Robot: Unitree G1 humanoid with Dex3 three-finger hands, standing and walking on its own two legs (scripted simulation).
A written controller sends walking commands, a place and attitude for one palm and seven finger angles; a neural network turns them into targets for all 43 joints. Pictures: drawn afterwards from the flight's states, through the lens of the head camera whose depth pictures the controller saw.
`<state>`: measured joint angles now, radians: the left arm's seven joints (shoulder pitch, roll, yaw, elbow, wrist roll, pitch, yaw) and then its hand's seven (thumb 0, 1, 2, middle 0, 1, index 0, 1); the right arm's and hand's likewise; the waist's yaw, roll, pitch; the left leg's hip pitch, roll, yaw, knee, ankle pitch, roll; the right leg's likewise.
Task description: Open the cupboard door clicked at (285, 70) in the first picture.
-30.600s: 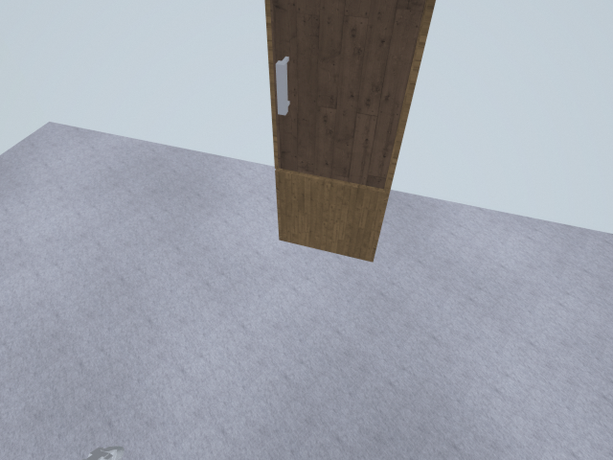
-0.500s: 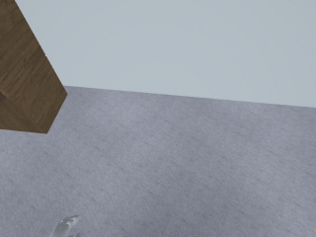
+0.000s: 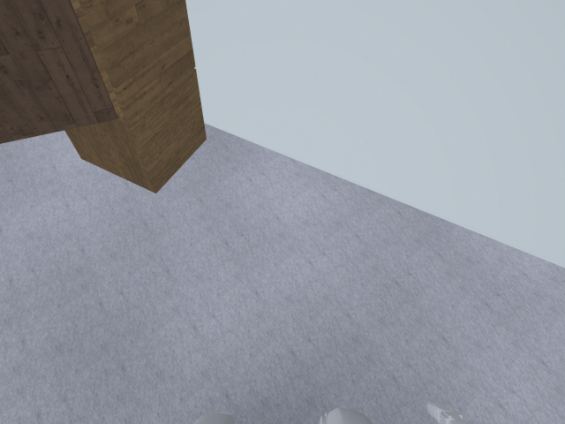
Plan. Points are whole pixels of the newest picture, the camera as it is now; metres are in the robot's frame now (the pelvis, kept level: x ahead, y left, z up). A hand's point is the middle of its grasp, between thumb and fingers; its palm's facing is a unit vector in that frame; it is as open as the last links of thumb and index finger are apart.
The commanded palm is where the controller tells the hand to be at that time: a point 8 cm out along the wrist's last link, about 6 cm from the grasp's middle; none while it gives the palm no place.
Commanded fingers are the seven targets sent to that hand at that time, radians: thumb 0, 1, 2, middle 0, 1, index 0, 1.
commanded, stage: turn to face it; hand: left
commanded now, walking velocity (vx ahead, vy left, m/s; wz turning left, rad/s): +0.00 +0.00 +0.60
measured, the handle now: out of the picture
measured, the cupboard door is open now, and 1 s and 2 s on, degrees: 50 50 50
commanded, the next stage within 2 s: take the last steps up to it in 0.64 s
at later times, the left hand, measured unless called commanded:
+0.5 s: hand out of the picture +0.04 +0.15 -0.14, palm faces +0.28 -0.93 -0.23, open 7.4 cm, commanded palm none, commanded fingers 0.00 0.90 0.90 -0.20 -0.30 -0.20 -0.30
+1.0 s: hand out of the picture +0.03 +0.18 -0.15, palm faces +0.47 -0.85 -0.25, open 7.4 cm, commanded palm none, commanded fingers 0.00 0.90 0.90 -0.20 -0.30 -0.20 -0.30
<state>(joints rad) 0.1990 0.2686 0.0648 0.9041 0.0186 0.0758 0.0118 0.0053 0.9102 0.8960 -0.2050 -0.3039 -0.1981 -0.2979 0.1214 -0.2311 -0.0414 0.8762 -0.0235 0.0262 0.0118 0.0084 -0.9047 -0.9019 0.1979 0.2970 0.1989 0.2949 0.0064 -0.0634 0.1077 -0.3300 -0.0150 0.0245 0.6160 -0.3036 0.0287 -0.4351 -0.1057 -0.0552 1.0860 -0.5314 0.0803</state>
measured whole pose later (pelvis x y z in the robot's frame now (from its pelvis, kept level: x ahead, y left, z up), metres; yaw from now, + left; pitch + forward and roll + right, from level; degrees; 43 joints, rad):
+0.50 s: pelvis +0.03 -0.05 +0.02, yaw +17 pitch +1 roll +2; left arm 0.23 0.19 0.02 0.88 0.03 0.01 0.01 0.00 0.91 0.90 -0.21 -0.30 -0.20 -0.30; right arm 0.14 -0.26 -0.07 0.94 -0.01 0.08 0.03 0.01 -0.91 -0.90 0.20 0.30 0.20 0.29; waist 0.00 -0.02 0.09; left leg -0.41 0.00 0.04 0.90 -0.46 -0.06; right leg -0.19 -0.12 -0.14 0.49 -0.31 0.02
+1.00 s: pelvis +0.06 -0.03 +0.00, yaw +26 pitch +0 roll +0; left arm 0.23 0.20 0.05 0.93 0.03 -0.01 -0.01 0.00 0.91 0.90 -0.20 -0.30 -0.20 -0.30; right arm 0.22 -0.22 -0.04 0.99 -0.02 0.05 0.02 0.01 -0.90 -0.90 0.20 0.30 0.20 0.30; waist 0.02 0.04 0.04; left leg -0.37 -0.02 -0.03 0.86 -0.47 0.01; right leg -0.22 -0.06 -0.08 0.57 -0.35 0.02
